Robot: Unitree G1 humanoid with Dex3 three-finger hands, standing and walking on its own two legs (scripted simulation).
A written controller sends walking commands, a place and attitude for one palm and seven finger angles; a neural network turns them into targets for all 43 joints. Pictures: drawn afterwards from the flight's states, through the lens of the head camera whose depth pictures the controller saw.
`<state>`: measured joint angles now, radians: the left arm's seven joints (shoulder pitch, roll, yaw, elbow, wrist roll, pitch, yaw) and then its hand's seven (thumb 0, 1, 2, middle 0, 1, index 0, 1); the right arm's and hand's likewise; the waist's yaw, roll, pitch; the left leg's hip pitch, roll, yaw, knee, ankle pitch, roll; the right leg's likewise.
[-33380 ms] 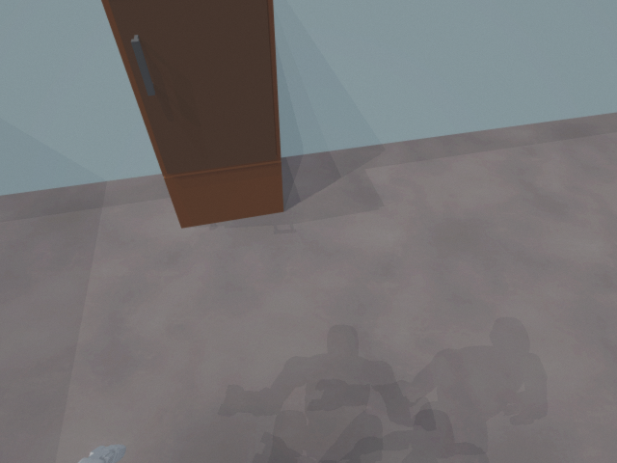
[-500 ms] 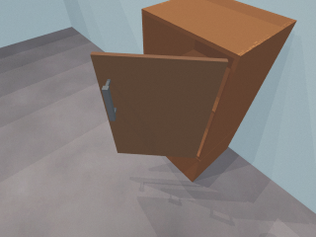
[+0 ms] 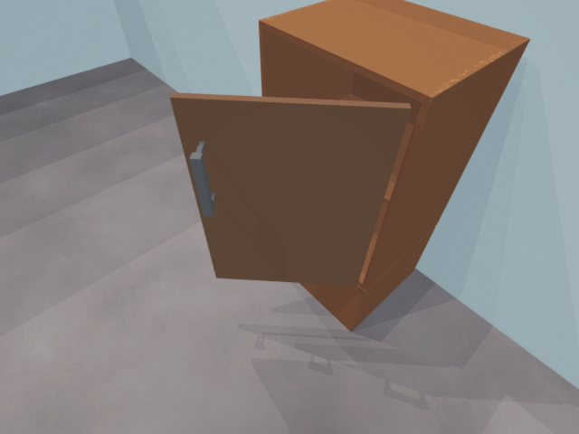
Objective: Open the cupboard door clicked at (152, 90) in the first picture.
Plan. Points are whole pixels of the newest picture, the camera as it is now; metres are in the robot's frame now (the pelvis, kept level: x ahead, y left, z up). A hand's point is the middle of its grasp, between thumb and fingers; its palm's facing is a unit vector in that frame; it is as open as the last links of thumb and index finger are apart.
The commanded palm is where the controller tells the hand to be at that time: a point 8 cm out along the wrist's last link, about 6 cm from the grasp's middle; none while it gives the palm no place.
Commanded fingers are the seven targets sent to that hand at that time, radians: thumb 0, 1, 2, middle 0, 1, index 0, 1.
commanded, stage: come to a stop and stand still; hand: left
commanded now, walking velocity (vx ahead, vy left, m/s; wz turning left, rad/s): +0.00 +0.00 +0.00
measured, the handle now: (205, 180) +0.59 +0.20 -0.01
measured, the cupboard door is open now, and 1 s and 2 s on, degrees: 45 45 45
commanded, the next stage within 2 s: look again from close up in 1.38 s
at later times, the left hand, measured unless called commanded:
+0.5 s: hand out of the picture -0.04 +0.16 -0.16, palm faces +0.03 -0.98 -0.19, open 7.4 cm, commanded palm none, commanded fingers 0.00 0.90 0.90 -0.20 -0.30 -0.20 -0.30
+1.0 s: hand out of the picture +0.03 +0.15 -0.16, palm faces +0.04 -0.98 -0.21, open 7.3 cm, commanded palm none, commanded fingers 0.00 0.90 0.90 -0.20 -0.30 -0.20 -0.30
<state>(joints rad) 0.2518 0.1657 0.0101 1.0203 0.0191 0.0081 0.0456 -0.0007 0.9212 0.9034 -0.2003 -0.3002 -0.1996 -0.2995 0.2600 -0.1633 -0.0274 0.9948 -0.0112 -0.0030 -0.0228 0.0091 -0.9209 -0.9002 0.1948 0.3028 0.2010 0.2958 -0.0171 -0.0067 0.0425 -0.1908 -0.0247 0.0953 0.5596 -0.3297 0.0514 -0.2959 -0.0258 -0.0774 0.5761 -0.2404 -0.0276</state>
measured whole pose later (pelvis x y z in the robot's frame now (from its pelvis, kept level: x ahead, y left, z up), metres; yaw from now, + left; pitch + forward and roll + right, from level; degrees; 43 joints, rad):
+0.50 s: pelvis -0.02 -0.01 +0.01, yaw +1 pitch -1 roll +1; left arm 0.33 0.13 -0.01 1.09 0.02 -0.01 0.02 0.00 0.91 0.90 -0.20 -0.30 -0.20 -0.30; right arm 0.35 -0.16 0.01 1.09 -0.02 0.00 -0.01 0.00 -0.91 -0.90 0.20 0.30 0.20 0.30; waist 0.00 0.02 0.02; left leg -0.20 -0.03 0.08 0.45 -0.24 0.04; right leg -0.30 -0.01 -0.06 0.47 -0.17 -0.04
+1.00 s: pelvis +0.03 -0.02 +0.01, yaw +1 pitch +0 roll +0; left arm 0.28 0.14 -0.01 1.12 0.01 -0.03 0.03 0.01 0.93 0.90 -0.20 -0.30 -0.20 -0.30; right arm 0.30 -0.12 0.02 1.13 -0.01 -0.03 -0.03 0.00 -0.92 -0.90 0.20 0.30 0.20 0.30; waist 0.00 0.01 0.03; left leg -0.12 -0.02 0.06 0.42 -0.29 0.02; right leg -0.23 0.01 -0.07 0.46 -0.23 -0.05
